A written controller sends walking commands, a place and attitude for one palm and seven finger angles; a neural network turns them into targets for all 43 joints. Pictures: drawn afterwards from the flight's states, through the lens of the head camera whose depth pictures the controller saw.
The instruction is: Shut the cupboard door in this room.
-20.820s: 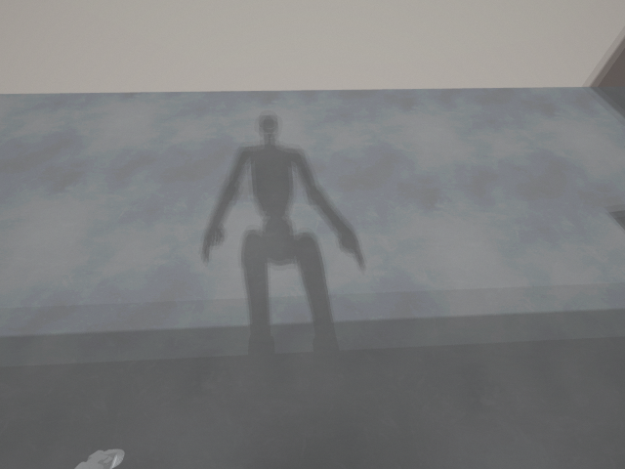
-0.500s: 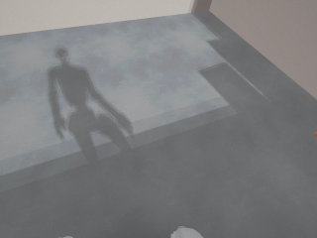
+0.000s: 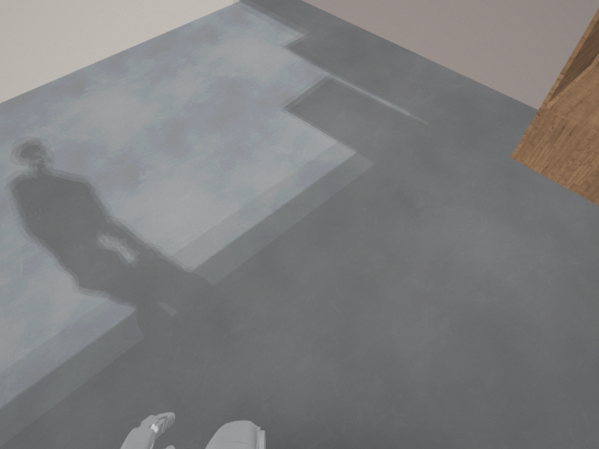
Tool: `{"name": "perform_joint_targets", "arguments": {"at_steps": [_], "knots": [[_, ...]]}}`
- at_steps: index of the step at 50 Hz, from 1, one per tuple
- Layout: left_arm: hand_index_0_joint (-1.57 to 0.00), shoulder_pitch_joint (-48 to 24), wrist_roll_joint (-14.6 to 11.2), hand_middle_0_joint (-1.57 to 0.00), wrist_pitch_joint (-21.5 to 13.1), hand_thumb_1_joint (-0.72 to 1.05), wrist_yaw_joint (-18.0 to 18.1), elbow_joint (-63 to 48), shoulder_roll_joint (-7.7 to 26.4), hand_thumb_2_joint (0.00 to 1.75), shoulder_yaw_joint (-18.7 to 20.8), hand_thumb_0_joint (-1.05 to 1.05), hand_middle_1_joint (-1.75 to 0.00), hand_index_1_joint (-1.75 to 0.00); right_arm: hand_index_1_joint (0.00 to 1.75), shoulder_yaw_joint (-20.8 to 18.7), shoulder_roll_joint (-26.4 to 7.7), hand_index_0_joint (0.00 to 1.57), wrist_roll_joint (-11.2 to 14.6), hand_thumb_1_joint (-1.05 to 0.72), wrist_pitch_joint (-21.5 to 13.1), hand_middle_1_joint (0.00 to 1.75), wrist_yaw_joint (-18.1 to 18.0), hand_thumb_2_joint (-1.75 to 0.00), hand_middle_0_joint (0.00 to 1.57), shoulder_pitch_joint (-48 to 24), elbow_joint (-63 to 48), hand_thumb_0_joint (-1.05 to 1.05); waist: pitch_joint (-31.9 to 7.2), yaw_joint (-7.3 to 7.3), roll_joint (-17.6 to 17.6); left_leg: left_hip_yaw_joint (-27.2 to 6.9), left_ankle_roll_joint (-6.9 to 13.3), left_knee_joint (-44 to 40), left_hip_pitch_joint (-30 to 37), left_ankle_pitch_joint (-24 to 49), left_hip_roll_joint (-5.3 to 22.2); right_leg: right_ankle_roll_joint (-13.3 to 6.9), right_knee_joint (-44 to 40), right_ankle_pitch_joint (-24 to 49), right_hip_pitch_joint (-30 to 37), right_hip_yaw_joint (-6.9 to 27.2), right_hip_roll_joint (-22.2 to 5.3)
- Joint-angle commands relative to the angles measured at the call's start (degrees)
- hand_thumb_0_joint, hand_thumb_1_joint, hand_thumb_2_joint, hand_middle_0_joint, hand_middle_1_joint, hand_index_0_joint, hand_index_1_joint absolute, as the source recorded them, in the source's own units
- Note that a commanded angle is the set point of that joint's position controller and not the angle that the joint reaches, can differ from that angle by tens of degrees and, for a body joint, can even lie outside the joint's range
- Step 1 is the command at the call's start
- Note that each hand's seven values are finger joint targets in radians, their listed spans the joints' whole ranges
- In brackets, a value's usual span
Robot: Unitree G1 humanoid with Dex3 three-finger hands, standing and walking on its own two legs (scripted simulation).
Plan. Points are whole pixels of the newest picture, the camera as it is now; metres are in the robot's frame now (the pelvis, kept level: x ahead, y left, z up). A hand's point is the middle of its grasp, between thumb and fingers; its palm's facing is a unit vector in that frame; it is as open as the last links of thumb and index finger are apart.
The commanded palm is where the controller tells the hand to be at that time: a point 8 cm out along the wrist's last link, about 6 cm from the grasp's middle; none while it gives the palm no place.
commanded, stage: turn or walk to find it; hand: left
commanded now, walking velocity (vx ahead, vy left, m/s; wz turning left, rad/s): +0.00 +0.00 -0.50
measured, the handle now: out of the picture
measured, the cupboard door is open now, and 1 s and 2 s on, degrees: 97 97 97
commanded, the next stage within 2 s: stand and wait in 1.80 s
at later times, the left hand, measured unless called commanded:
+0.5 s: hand out of the picture +0.13 +0.25 -0.17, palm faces -0.18 -0.96 -0.21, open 7.4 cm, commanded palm none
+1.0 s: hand (242, 389) +0.22 +0.11 -0.14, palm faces -0.49 -0.84 -0.25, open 7.4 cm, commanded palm none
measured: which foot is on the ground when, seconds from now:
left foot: up 0.00-0.32, down 0.34-0.82, up 0.84-1.00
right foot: down 0.00-0.34, up 0.36-0.80, down 0.82-1.00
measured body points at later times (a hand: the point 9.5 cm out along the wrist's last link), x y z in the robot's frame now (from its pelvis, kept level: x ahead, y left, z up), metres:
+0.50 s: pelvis +0.03 +0.05 +0.01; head +0.08 +0.08 +0.45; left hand +0.14 +0.30 -0.15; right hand +0.07 -0.21 -0.11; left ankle +0.03 +0.15 -0.73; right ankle -0.05 -0.08 -0.64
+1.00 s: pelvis +0.03 -0.01 +0.01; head +0.06 -0.05 +0.45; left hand +0.24 +0.15 -0.12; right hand -0.07 -0.25 -0.15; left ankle +0.09 +0.14 -0.65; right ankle -0.02 -0.08 -0.73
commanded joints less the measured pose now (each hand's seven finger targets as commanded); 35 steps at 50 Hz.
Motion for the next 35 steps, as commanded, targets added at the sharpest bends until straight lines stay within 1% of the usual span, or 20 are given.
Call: {"name": "perform_joint_targets", "arguments": {"at_steps": [1,5,10,12,13,14,15,16,17,18,19,20,21,23,25,27,28,32,34,35], "knots": [[-0.20,2.8,0.2,-0.20,-0.8,0.90,1.1,-2.7,11.9,0.90,3.2,0.00,-0.30,-0.30,0.30,-0.6,-3.8,0.20,-0.1,-0.90,-1.8,0.30,-0.1,-0.90,0.20,0.1,-4.9,0.00,-9.1,1.81,-9.9,-2.4,-0.8,0.5,-5.3,4.6,0.4,-6.7,-12.1,31.6,8.5,13.8,-13.6],[-0.20,4.8,0.4,-0.20,-0.7,0.90,0.8,-2.1,12.9,0.90,3.5,0.00,-0.30,-0.30,0.30,-0.4,-3.7,0.20,0.1,-0.90,-2.1,0.30,-0.1,-0.90,0.20,-3.2,-6.3,0.00,-8.4,2.72,-8.9,-2.2,-1.1,-4.3,-4.9,4.2,-0.7,-7.8,-11.8,31.2,8.1,16.4,-13.1],[-0.20,5.6,0.7,-0.20,-0.4,0.90,0.8,-2.0,13.7,0.90,3.9,0.00,-0.30,-0.30,0.30,-0.1,-3.8,0.20,0.5,-0.90,-2.7,0.30,-0.3,-0.90,0.20,-6.3,-8.1,0.00,-9.0,3.41,-11.1,-2.1,-0.4,-13.8,-1.7,2.4,-2.2,-8.8,-10.4,32.3,8.3,20.6,-12.5],[-0.20,4.5,0.7,-0.20,-0.1,0.90,0.8,-2.3,14.1,0.90,4.2,0.00,-0.30,-0.30,0.30,0.0,-3.7,0.20,0.7,-0.90,-3.0,0.30,-0.4,-0.90,0.20,-5.6,-8.4,0.00,-9.4,2.87,-12.1,-1.8,0.2,-19.1,2.3,2.6,-3.0,-8.4,-9.5,32.6,6.4,21.8,-12.2],[-0.20,3.5,0.7,-0.20,0.0,0.90,0.8,-2.4,14.1,0.90,4.2,0.00,-0.30,-0.30,0.30,0.0,-3.7,0.20,0.8,-0.90,-3.2,0.30,-0.5,-0.90,0.20,-4.1,-8.1,0.00,-9.9,1.85,-11.9,-1.4,0.4,-23.2,4.8,4.1,-3.6,-7.6,-8.4,32.8,5.6,21.8,-11.4],[-0.20,2.6,0.5,-0.20,0.1,0.90,0.8,-2.5,13.8,0.90,4.2,0.00,-0.30,-0.30,0.30,0.0,-3.8,0.20,1.0,-0.90,-3.5,0.30,-0.7,-0.90,0.20,-2.3,-7.6,0.00,-10.4,0.98,-10.8,-1.3,0.7,-28.9,8.7,7.5,-3.8,-6.3,-6.6,32.3,4.4,22.0,-10.6],[-0.20,1.5,0.1,-0.20,0.3,0.90,0.9,-2.8,13.6,0.90,4.1,0.00,-0.30,-0.30,0.30,0.0,-4.1,0.20,1.0,-0.90,-3.9,0.30,-0.8,-0.90,0.20,0.9,-6.7,0.00,-11.5,-0.60,-10.0,-1.0,1.0,-37.1,15.2,13.5,-3.5,-4.3,-3.7,29.5,1.3,21.2,-8.9],[-0.20,2.6,-0.2,-0.20,0.6,0.90,0.7,-3.3,10.9,0.90,3.7,0.00,-0.30,-0.30,0.30,-0.4,-7.1,0.20,0.6,-0.90,-4.6,0.30,-1.0,-0.90,0.20,2.5,-6.4,0.00,-13.0,-0.85,-2.0,-7.1,3.2,-43.8,24.2,18.3,3.0,-1.2,2.4,19.1,-6.3,17.6,-3.7],[-0.20,5.4,-0.4,-0.20,0.8,0.90,0.1,-3.9,7.6,0.90,3.0,0.00,-0.30,-0.30,0.30,-1.4,-12.3,0.20,0.0,-0.90,-4.6,0.30,-0.8,-0.90,0.20,2.4,-7.1,0.00,-12.8,0.09,14.6,-20.7,8.5,-45.7,29.2,29.4,17.6,2.6,14.3,-9.8,-17.1,9.1,3.7],[-0.20,4.5,0.3,-0.20,1.0,0.90,0.2,-3.8,8.4,0.90,3.0,0.00,-0.30,-0.30,0.30,-1.6,-13.6,0.20,0.0,-0.90,-4.2,0.30,-0.9,-0.90,0.20,2.3,-7.3,0.00,-11.8,-0.82,14.9,-21.9,12.0,-46.4,24.0,32.6,22.8,4.2,26.2,-18.2,-17.5,7.7,2.2],[-0.20,3.6,0.6,-0.20,1.3,0.90,0.2,-3.3,9.5,0.90,3.6,0.00,-0.30,-0.30,0.30,-1.2,-11.5,0.20,-0.1,-0.90,-4.3,0.30,-1.1,-0.90,0.20,0.6,-8.0,0.00,-10.5,-0.22,12.6,-20.5,12.4,-46.5,19.8,32.0,21.2,4.7,32.3,-16.7,-17.3,9.1,1.0],[-0.20,3.3,0.7,-0.20,1.2,0.90,-0.2,-2.8,9.8,0.90,4.1,0.00,-0.30,-0.30,0.30,-0.6,-9.3,0.20,-0.4,-0.90,-4.3,0.30,-1.0,-0.90,0.20,-1.7,-8.7,0.00,-7.5,0.98,8.5,-16.1,12.0,-46.3,17.0,30.8,17.5,4.9,35.7,-13.1,-17.1,8.2,0.1],[-0.20,4.3,0.7,-0.20,1.2,0.90,-0.8,-2.2,9.3,0.90,4.0,0.00,-0.30,-0.30,0.30,-0.2,-7.8,0.20,-0.5,-0.90,-4.4,0.30,-1.0,-0.90,0.20,-3.5,-9.2,0.00,-6.7,2.23,6.1,-10.7,11.5,-45.5,17.2,32.0,14.5,5.4,37.4,-9.2,-17.3,6.7,-0.6],[-0.20,5.3,0.5,-0.20,1.5,0.90,-1.2,-1.7,8.2,0.90,3.6,0.00,-0.30,-0.30,0.30,-0.3,-6.9,0.20,-0.2,-0.90,-4.8,0.30,-1.0,-0.90,0.20,-2.6,-9.0,0.00,-8.6,2.16,5.4,-5.0,11.1,-44.3,20.5,36.6,12.0,6.4,37.9,-5.8,-17.9,5.1,-1.4],[-0.20,4.8,0.5,-0.20,1.6,0.90,-1.3,-1.8,7.5,0.90,3.4,0.00,-0.30,-0.30,0.30,-0.5,-6.4,0.20,0.0,-0.90,-5.0,0.30,-0.9,-0.90,0.20,-0.4,-8.1,0.00,-8.9,1.64,5.8,-2.6,11.4,-43.7,22.7,40.5,12.0,7.0,36.5,-4.7,-18.4,4.1,-2.1],[-0.20,2.7,0.5,-0.20,1.7,0.90,-1.4,-2.4,6.9,0.90,3.1,0.00,-0.30,-0.30,0.30,-0.8,-6.3,0.20,0.0,-0.90,-5.0,0.30,-0.9,-0.90,0.20,2.6,-6.9,0.00,-8.5,0.36,6.0,-1.9,12.0,-42.8,24.5,43.9,12.5,7.3,33.2,-5.6,-18.4,3.0,-2.6],[-0.20,2.4,0.4,-0.20,1.8,0.90,-1.4,-2.5,6.6,0.90,3.0,0.00,-0.30,-0.30,0.30,-1.0,-6.7,0.20,0.0,-0.90,-5.0,0.30,-0.8,-0.90,0.20,3.2,-6.3,0.00,-8.5,0.24,6.2,-1.1,12.2,-42.5,25.7,45.1,12.9,7.3,31.8,-5.7,-18.8,2.4,-2.8],[-0.20,-0.6,0.4,-0.20,1.8,0.90,-1.4,-3.4,5.8,0.90,2.6,0.00,-0.30,-0.30,0.30,-1.8,-7.3,0.20,-0.1,-0.90,-4.7,0.30,-0.6,-0.90,0.20,4.3,-5.1,0.00,-8.2,-0.84,8.1,1.4,12.6,-41.7,26.0,43.8,14.8,6.9,23.5,-7.4,-16.9,0.3,-4.0],[-0.20,-2.8,0.5,-0.20,1.6,0.90,-1.5,-3.9,5.4,0.90,2.2,0.00,-0.30,-0.30,0.30,-2.1,-7.5,0.20,-0.4,-0.90,-4.4,0.30,-0.3,-0.90,0.20,5.1,-4.1,0.00,-6.9,-1.71,9.2,2.4,11.8,-40.9,23.0,43.3,14.7,6.1,17.6,-8.0,-12.6,-1.5,-3.3],[-0.20,-2.2,0.5,-0.20,1.4,0.90,-1.5,-3.9,5.1,0.90,2.2,0.00,-0.30,-0.30,0.30,-2.2,-7.9,0.20,-0.4,-0.90,-4.4,0.30,-0.2,-0.90,0.20,4.6,-3.9,0.00,-7.6,-1.28,9.8,3.1,11.7,-40.0,23.4,43.5,15.1,5.6,14.7,-8.0,-11.4,-2.2,-2.8]]}}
